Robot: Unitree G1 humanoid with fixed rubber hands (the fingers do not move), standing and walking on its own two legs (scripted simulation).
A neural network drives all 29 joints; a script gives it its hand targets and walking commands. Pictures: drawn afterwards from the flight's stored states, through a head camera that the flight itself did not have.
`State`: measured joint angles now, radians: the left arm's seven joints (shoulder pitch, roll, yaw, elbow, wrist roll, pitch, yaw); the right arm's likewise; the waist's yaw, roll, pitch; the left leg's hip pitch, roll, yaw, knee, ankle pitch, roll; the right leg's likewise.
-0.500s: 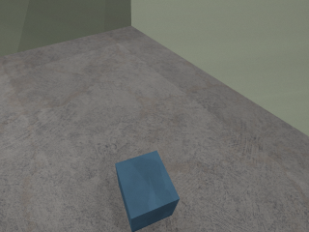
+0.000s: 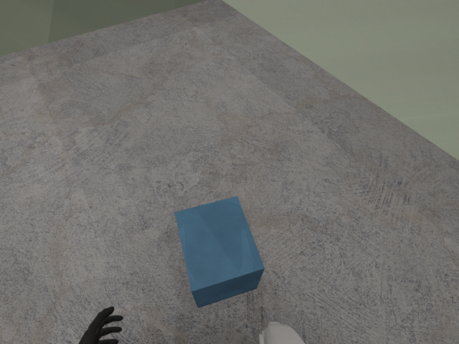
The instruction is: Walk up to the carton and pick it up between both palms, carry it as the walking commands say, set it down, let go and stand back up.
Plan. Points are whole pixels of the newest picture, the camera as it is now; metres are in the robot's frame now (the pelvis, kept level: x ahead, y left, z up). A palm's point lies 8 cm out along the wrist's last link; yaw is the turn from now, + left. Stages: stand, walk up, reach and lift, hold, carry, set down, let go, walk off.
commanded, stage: walk up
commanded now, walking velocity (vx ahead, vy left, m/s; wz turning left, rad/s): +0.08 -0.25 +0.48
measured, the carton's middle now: (217, 252) +0.49 +0.02 -0.62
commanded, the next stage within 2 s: none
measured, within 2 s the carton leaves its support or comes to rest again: neither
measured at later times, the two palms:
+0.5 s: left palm out of the picture -0.05 +0.12 -0.17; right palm out of the picture +0.11 -0.31 -0.11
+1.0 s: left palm out of the picture +0.04 +0.19 -0.16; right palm (381, 305) +0.20 -0.31 -0.15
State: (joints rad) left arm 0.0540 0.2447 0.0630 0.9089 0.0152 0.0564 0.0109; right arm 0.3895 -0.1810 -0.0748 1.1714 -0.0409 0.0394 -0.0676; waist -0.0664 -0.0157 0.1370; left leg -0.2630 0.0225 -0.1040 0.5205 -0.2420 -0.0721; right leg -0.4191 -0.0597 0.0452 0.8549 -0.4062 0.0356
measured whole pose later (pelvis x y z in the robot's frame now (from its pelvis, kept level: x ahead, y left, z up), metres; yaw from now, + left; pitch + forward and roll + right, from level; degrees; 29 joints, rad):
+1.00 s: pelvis +0.05 -0.07 -0.02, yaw +15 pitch -2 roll +0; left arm 0.14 0.24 0.07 0.97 0.05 0.05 0.06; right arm 0.08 -0.28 -0.05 0.94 -0.02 0.08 0.04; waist -0.01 -0.01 0.23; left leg -0.51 0.09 0.00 0.97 -0.43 -0.01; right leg -0.37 -0.20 -0.14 0.69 -0.25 0.08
